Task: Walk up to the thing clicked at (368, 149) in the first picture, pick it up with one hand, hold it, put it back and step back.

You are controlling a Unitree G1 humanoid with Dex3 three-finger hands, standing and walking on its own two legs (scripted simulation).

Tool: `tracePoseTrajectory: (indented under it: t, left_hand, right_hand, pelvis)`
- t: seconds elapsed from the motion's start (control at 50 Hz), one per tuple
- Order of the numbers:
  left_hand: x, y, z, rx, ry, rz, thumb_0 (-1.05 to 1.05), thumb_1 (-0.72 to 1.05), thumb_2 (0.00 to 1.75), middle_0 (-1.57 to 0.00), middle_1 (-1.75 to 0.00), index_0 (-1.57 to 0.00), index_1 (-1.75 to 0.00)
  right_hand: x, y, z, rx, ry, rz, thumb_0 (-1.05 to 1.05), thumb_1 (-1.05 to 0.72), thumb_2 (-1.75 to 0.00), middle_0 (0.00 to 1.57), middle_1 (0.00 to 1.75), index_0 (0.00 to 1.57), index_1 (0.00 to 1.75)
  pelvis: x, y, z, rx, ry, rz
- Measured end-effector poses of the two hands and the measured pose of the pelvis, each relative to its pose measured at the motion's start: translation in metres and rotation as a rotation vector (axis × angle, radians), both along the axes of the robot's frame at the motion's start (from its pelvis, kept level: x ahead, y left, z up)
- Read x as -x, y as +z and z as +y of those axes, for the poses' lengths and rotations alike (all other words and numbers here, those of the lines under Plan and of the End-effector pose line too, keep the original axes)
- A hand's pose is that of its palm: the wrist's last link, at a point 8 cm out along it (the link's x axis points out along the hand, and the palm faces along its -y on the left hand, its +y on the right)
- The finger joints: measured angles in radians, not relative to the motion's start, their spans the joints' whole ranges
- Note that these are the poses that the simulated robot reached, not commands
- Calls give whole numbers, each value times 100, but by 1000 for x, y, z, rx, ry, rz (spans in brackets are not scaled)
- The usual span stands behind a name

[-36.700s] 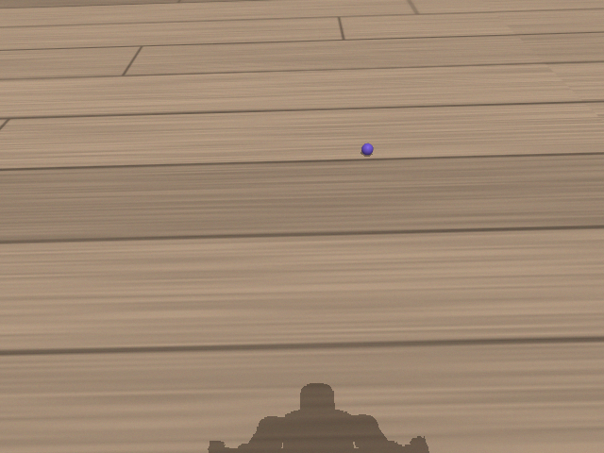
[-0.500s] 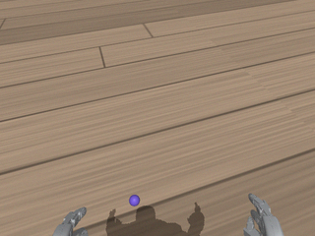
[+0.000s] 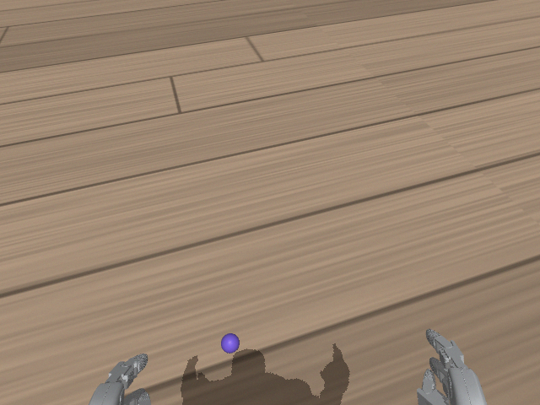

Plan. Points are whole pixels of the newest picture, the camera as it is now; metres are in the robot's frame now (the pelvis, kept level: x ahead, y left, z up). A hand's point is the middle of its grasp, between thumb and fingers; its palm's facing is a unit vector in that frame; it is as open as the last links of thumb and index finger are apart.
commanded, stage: home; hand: left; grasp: from above
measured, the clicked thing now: (230, 343) +0.48 +0.15 -0.68
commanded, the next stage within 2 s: stand in 0.66 s
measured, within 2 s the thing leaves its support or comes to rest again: neither
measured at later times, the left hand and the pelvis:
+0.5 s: hand out of the picture +0.17 +0.18 -0.05, palm faces +0.04 -0.98 -0.21, open 7.4 cm; pelvis +0.01 +0.00 +0.00, yaw +0 degrees
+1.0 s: hand out of the picture +0.13 +0.23 -0.10, palm faces +0.03 -0.94 -0.34, open 7.4 cm; pelvis -0.01 +0.00 +0.02, yaw +0 degrees
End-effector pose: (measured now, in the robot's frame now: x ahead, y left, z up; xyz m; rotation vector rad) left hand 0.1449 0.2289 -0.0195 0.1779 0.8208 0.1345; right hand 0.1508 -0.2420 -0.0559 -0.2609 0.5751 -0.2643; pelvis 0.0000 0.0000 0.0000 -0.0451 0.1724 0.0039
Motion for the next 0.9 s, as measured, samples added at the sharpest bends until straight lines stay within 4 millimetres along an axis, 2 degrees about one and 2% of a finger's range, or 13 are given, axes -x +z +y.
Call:
tracePoseTrajectory:
  t: [0.4, 0.76, 0.84, 0.9]
  left_hand:
    - [-9, 0, 3, -1, -5, -2, 1, 90, 90, -20, -30, -20, -30]
    - [-6, 0, 1, 1, 0, -2, 1, 90, 90, -20, -30, -20, -30]
    - [-10, -19, 12, -88, -42, -33, 1, 90, 90, -20, -30, -21, -30]
    - [-2, -31, 25, -118, -37, 19, 1, 90, 90, -20, -30, -21, -30]
  right_hand:
    - [-7, -2, 3, -3, -3, 16, 1, -90, -90, 20, 30, 21, 30]
    - [-5, -2, 0, -5, -4, 16, 1, -90, -90, 20, 30, 21, 30]
    - [3, -18, -5, 47, 134, 234, 1, -90, -90, 20, 30, 21, 30]
    - [16, -22, -14, 32, 149, 354, 1, -90, -90, 20, 30, 21, 30]
  pelvis:
    - [-8, -1, 3, 3, -1, 12]
    - [-6, -2, 1, 2, 1, 11]
    - [3, 7, 0, -27, -4, -80]
    - [6, 15, -1, -43, -4, -118]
